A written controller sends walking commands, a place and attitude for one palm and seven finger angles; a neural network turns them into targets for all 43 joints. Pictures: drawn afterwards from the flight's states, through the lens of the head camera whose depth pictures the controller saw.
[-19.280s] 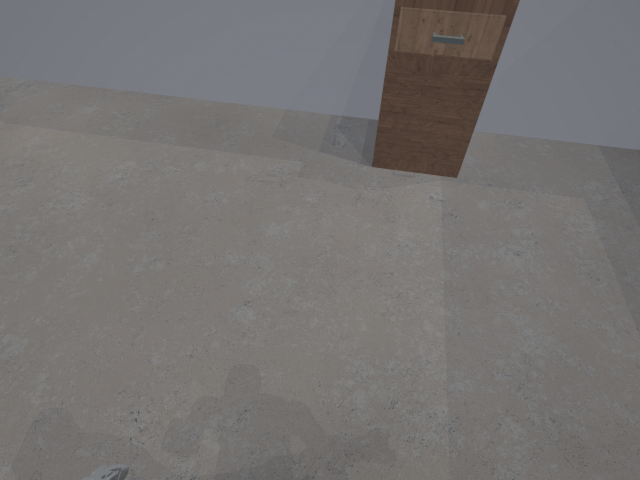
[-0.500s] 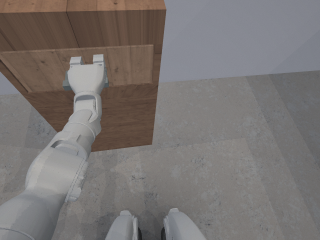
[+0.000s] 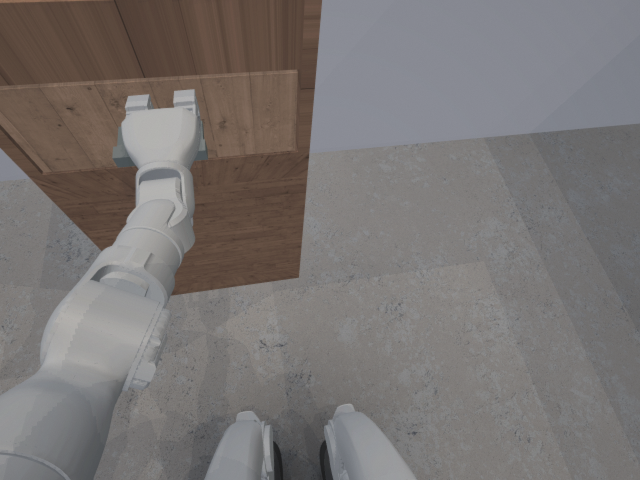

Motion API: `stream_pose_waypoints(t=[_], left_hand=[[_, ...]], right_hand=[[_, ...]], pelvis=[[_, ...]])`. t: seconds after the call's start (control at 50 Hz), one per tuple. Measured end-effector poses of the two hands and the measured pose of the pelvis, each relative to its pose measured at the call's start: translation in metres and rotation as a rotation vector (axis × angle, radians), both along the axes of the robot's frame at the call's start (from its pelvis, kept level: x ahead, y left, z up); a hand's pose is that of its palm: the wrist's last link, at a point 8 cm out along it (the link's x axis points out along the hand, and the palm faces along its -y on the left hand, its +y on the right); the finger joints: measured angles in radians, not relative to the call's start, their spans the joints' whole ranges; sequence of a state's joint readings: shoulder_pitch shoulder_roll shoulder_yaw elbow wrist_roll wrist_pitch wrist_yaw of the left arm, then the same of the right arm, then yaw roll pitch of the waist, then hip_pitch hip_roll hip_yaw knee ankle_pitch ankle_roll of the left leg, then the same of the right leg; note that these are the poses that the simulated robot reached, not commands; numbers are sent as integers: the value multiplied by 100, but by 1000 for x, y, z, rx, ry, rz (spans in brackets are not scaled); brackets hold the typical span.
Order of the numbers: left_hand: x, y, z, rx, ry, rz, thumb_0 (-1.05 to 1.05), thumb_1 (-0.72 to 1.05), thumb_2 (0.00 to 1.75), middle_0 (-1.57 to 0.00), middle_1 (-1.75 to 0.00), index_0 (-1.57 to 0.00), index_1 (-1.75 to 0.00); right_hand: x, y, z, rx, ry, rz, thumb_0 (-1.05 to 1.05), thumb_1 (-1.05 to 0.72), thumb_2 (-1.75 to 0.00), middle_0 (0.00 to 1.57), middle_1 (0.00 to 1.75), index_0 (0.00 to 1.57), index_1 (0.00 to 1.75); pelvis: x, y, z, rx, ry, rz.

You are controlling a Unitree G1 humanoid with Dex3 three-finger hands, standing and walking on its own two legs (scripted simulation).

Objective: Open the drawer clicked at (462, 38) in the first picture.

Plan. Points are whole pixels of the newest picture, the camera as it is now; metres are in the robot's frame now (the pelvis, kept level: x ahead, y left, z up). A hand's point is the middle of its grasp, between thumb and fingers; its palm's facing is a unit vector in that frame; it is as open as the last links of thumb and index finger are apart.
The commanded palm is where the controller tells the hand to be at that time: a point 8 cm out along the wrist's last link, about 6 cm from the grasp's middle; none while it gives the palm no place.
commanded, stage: lift the fingers back up to retry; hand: left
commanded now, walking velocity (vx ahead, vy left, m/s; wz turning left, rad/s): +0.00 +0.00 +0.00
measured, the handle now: (161, 142) +0.58 +0.16 +0.01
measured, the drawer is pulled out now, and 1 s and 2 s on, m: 0.00 0.00 0.00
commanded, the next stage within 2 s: re-aim the fingers above the handle in 0.64 s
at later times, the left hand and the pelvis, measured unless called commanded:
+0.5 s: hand (163, 142) +0.53 +0.14 +0.06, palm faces -0.04 -0.05 -1.00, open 13.7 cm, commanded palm +0.51 +0.14 +0.12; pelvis +0.05 +0.00 +0.06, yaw +0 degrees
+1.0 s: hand (154, 149) +0.51 +0.15 +0.06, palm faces -0.02 -0.03 -1.00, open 13.8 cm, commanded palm +0.50 +0.14 +0.12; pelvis +0.06 -0.01 +0.06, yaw +1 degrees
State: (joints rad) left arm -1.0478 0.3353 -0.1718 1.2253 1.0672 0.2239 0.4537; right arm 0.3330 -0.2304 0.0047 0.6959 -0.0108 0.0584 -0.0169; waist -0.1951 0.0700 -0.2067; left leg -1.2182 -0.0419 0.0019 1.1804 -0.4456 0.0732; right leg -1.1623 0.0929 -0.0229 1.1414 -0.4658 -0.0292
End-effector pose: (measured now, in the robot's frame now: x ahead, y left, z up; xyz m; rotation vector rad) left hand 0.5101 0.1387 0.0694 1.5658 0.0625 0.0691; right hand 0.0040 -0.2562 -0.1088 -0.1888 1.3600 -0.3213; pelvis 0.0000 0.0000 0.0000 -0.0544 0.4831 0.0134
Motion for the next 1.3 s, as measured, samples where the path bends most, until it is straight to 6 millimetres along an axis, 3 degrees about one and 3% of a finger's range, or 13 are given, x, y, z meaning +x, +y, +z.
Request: stream_pose_waypoints(t=[0.2,0.34,0.56,0.72,0.84,1.02,1.16,1.3], left_hand=[[-2,3,6,-35,45,-22,0,-49,30,-32,-121,-31,-125],[0,7,23,-40,28,-24,0,-49,30,-33,-121,-33,-121],[2,6,47,-53,44,-24,0,-49,30,-34,-121,-34,-121],[-7,5,48,-64,31,-50,0,-49,30,-33,-120,-32,-120],[-15,13,44,-49,19,-25,0,-49,30,-32,-120,-32,-120],[-15,10,50,-23,30,-22,0,-49,30,-32,-120,-32,-120],[-6,-4,51,-41,9,-46,0,-49,30,-32,-120,-32,-120],[-3,9,47,-14,35,10,0,-49,30,-32,-120,-32,-120]], right_hand=[[8,3,17,13,1,-23,1,-90,-90,21,30,21,30],[21,2,31,30,20,-31,1,-90,-90,21,30,21,30],[67,-5,49,44,-18,-17,1,-90,-90,21,30,21,30],[100,-9,53,49,-75,10,1,-90,-90,21,30,21,30],[112,-9,50,53,-102,29,0,-90,-90,21,30,21,30],[101,-6,45,66,-91,31,0,-90,-90,21,30,21,30],[74,-8,43,51,-65,-5,1,-90,-90,21,30,21,30],[45,-8,45,46,-17,-46,1,-90,-90,21,30,21,30]], pelvis=[[15,-1,21,5,-30,-8],[34,-2,39,10,-59,-11],[60,-4,61,20,-114,-10],[68,-6,64,26,-126,-14],[65,-8,62,28,-132,-8],[57,-9,59,28,-138,7],[51,-9,56,29,-122,-9],[48,-8,57,29,-117,-24]])
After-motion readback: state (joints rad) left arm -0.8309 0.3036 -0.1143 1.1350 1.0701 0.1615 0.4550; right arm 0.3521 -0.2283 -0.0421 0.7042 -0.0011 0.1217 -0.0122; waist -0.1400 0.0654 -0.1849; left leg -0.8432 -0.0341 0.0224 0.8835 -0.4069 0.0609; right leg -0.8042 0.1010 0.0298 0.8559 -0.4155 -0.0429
